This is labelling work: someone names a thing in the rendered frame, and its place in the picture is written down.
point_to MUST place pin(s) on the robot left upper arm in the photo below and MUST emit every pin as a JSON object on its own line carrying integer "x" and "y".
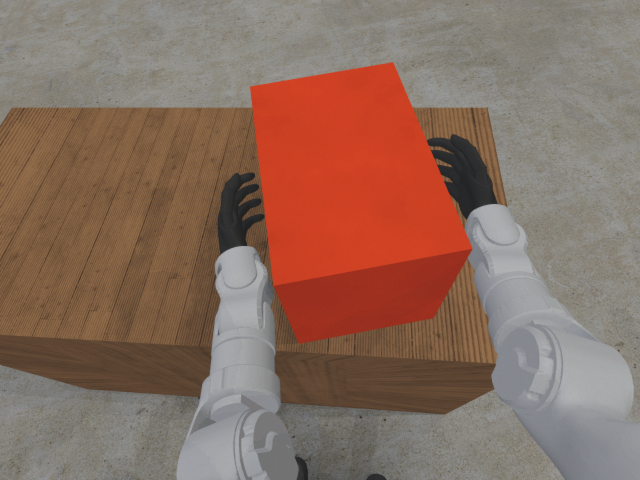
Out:
{"x": 251, "y": 445}

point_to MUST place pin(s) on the robot left hand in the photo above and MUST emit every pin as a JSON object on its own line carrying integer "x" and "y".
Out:
{"x": 231, "y": 229}

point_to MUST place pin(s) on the robot right upper arm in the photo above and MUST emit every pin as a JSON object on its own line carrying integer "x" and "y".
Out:
{"x": 573, "y": 395}

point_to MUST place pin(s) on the robot left forearm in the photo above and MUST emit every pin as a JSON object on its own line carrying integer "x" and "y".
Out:
{"x": 242, "y": 372}

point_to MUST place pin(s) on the robot right hand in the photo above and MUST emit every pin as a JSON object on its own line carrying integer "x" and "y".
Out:
{"x": 472, "y": 187}

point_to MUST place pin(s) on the carton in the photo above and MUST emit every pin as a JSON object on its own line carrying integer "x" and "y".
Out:
{"x": 362, "y": 231}

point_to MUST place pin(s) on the pedestal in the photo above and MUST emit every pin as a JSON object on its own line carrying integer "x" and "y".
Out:
{"x": 108, "y": 245}

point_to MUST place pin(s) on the robot right forearm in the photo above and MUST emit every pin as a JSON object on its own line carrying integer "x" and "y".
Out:
{"x": 510, "y": 289}

